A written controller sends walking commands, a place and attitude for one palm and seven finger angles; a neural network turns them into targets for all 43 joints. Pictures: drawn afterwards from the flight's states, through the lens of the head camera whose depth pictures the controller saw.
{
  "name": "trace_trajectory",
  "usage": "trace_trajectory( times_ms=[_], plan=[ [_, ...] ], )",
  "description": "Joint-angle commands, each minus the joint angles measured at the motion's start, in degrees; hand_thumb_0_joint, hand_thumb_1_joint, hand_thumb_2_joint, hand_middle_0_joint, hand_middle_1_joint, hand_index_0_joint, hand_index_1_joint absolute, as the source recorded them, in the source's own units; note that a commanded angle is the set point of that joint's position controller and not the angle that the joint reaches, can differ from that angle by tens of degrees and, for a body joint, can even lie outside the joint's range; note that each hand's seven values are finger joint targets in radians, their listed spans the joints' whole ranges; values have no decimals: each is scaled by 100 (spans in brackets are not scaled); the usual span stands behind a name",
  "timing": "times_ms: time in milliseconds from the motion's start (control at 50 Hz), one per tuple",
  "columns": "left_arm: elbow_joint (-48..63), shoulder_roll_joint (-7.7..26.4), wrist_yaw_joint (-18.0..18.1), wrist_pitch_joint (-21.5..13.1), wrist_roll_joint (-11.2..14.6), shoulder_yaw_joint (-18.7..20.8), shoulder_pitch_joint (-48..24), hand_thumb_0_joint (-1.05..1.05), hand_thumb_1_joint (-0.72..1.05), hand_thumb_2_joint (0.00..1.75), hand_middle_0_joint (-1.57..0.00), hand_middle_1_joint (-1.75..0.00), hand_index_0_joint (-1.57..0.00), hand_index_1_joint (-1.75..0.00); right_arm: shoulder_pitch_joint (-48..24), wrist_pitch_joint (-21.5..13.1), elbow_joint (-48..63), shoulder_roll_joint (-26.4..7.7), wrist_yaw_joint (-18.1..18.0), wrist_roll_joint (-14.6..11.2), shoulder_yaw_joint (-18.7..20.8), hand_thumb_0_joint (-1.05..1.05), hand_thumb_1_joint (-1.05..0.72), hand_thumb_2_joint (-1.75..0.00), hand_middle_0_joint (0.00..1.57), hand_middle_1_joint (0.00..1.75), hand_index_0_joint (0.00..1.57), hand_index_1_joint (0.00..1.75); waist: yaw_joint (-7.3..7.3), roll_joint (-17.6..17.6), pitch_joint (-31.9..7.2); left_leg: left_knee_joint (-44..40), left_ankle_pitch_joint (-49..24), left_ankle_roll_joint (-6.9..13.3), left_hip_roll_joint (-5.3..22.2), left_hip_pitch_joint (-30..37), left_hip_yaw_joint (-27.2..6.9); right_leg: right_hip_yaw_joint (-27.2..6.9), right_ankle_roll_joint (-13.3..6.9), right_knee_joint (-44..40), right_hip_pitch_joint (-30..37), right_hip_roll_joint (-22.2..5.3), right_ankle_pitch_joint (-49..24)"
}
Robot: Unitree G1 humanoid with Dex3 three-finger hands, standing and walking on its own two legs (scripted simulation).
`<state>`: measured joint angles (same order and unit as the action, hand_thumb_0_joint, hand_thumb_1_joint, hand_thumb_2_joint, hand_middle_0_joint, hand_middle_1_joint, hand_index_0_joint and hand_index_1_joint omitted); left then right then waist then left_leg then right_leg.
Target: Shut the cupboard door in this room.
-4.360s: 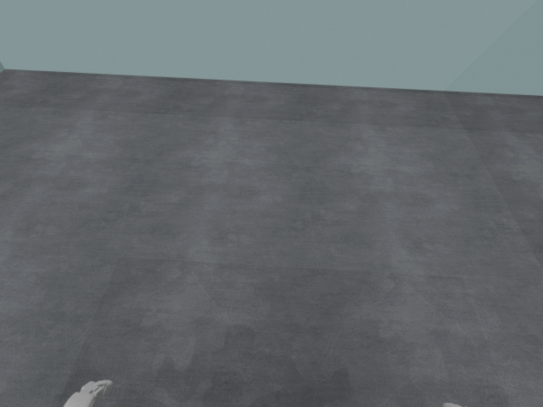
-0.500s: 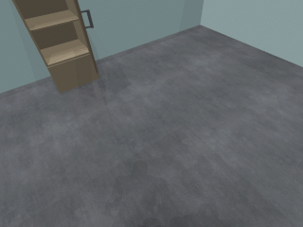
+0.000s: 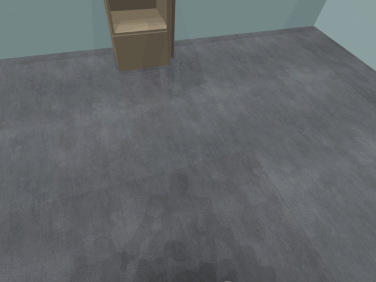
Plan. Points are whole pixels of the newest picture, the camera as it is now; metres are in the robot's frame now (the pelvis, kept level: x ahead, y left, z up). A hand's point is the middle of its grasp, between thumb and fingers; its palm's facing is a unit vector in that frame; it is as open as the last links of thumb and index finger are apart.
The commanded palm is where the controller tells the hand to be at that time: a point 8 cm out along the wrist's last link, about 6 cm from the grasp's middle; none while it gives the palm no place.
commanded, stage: turn or walk to find it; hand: left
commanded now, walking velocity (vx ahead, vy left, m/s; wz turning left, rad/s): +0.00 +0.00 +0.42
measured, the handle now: out of the picture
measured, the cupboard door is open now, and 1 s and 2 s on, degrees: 78 78 78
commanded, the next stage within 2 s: stand and wait in 0.66 s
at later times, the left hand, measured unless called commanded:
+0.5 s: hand out of the picture +0.02 +0.15 -0.14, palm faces +0.20 -0.94 -0.29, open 7.4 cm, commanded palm none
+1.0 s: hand out of the picture -0.16 +0.18 -0.18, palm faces +0.40 -0.89 -0.21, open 7.4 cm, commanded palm none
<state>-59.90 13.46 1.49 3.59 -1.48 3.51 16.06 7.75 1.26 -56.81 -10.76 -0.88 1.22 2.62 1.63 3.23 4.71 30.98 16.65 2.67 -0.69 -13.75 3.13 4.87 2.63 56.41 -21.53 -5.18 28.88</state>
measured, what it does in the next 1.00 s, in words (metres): steps on the spot, turning left: right foot, then left foot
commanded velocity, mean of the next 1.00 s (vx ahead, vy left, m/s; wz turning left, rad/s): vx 0.00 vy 0.00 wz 0.27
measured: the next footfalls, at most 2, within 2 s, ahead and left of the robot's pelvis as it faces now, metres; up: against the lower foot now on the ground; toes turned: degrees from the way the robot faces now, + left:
right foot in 0.36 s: +0.02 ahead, -0.14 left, +0.00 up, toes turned +5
left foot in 0.84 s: -0.09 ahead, +0.09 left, +0.00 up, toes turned +24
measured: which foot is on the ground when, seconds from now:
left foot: down 0.00-0.38, up 0.40-0.82, down 0.84-1.00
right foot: up 0.00-0.34, down 0.36-0.86, up 0.88-1.00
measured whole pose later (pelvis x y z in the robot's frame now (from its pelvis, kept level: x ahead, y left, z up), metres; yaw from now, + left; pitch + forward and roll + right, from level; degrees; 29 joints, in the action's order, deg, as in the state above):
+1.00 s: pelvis -0.08 -0.01 +0.01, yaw +20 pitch -2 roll -1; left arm -61.4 13.8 1.3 3.3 -1.3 2.4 16.7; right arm 6.9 0.5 -57.2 -8.7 -1.4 1.2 0.7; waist 2.6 3.2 2.9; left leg 28.0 16.5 2.7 0.0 -10.0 3.8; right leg 3.7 2.4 51.4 -19.9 -5.1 26.3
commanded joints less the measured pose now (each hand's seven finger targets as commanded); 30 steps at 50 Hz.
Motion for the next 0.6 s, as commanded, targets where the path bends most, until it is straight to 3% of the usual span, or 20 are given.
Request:
trace_trajectory(
  times_ms=[0, 60, 160, 200, 260, 300, 320, 340, 360, 380, 400, 420, 440, 480, 580],
  plan=[
    [507, 330, -30, -167, 30, 67, -181, 0, 90, 90, -20, -30, -20, -30, 307, -88, 270, -1096, -69, -11, 189, 0, -90, -90, 20, 30, 20, 30, -211, -1036, -411, -1255, -2755, 674, 1442, 587, -1418, -355, 110, 545, -672, -43, -421],
    [585, 373, -29, -151, 39, 80, -272, 0, 90, 90, -20, -30, -20, -30, 430, -94, 317, -1119, -52, -17, 212, 0, -90, -90, 20, 30, 20, 30, -252, -1035, -503, -1316, -2544, 662, 1357, 628, -1489, -362, 169, 327, -605, -2, -543],
    [858, 336, -16, -145, 49, 91, -608, 0, 90, 90, -20, -30, -20, -30, 532, -51, 397, -1175, -18, 24, 280, 0, -90, -90, 20, 30, 20, 30, -333, -1112, -518, -1367, -1938, 764, 1374, 574, -1957, -412, 181, -323, -522, 89, -358],
    [954, 302, -6, -169, 65, 74, -690, 0, 90, 90, -20, -30, -20, -30, 578, -33, 443, -1185, -6, 42, 305, 0, -90, -90, 20, 30, 20, 30, -359, -1111, -609, -1265, -2100, 796, 1376, 549, -2151, -420, 148, -770, -314, 169, -286],
    [978, 291, 9, -208, 103, 68, -474, 0, 90, 90, -20, -30, -20, -30, 442, -1, 521, -1206, 23, 54, 336, 0, -90, -90, 20, 30, 20, 30, -237, -1196, -667, -1113, -2073, 718, 1245, 100, -2253, -357, 78, -1668, 410, 319, -484],
    [904, 360, 22, -257, 103, 93, -102, 0, 90, 90, -20, -30, -20, -30, 307, 18, 577, -1175, 48, 18, 350, 0, -90, -90, 20, 30, 20, 30, -27, -1022, -789, -803, -1603, 462, 970, -386, -2106, -257, 53, -2772, 1254, 350, -1350],
    [902, 547, 41, -310, 76, 136, 50, 0, 90, 90, -20, -30, -20, -30, 311, 14, 604, -1028, 72, -27, 347, 0, -90, -90, 20, 30, 20, 30, 49, -616, -847, -418, -1117, 195, 679, -913, -1926, -487, -5, -3532, 1919, 85, -1706],
    [935, 1022, 83, -371, -14, 227, 183, 0, 90, 90, -20, -30, -20, -30, 426, 15, 688, -644, 103, -70, 289, 0, -90, -90, 20, 30, 20, 30, 98, 787, -912, 699, 260, -222, -8, -1900, -1144, -1785, -396, -4138, 2534, -1209, -1372],
    [1056, 1331, 84, -355, -13, 251, 38, 0, 90, 90, -20, -30, -20, -30, 321, 35, 822, -657, 85, -20, 300, 0, -90, -90, 20, 30, 20, 30, 123, 1483, -713, 1966, 1531, -429, -363, -2148, -653, -2634, -955, -4271, 1893, -2198, -1959],
    [1155, 1196, 89, -331, 21, 203, -200, 0, 90, 90, -20, -30, -20, -30, 293, 102, 767, -846, 112, 19, 367, 0, -90, -90, 20, 30, 20, 30, 39, 757, -586, 2884, 1387, -393, -155, -1884, -868, -2211, -1140, -4273, 1156, -2124, -1745],
    [1206, 945, 102, -387, 33, 206, -567, 0, 90, 90, -20, -30, -20, -30, 442, 179, 617, -838, 132, 44, 374, 0, -90, -90, 20, 30, 20, 30, -167, 1069, -381, 3295, 1093, -403, -11, -1934, -964, -1901, -1006, -4384, 863, -1770, -1470],
    [1260, 832, 97, -363, 47, 156, -773, 0, 90, 90, -20, -30, -20, -30, 539, 214, 512, -820, 153, 36, 394, 0, -90, -90, 20, 30, 20, 30, -285, 820, -166, 3618, 836, -431, 27, -1902, -867, -1635, -846, -4324, 673, -1519, -1496],
    [1289, 679, 70, -391, 54, 81, -894, 0, 90, 90, -20, -30, -20, -30, 683, 223, 397, -793, 175, 37, 374, 0, -90, -90, 20, 30, 20, 30, -376, 513, -55, 3844, 473, -493, 79, -1879, -747, -1125, -771, -4183, 699, -1256, -1858],
    [1202, 567, 56, -452, 67, 42, -649, 0, 90, 90, -20, -30, -20, -30, 842, 211, 273, -686, 184, 26, 331, 0, -90, -90, 20, 30, 20, 30, -344, 471, -203, 3906, 202, -612, 78, -1976, -590, -619, -730, -3941, 1184, -1057, -2779],
    [971, 670, 78, -452, 31, 76, -100, 0, 90, 90, -20, -30, -20, -30, 469, 244, 322, -709, 165, 16, 286, 0, -90, -90, 20, 30, 20, 30, -109, 466, -273, 3493, 387, -736, 282, -1926, -473, -612, -955, -3881, 1522, -1340, -3010]
  ],
)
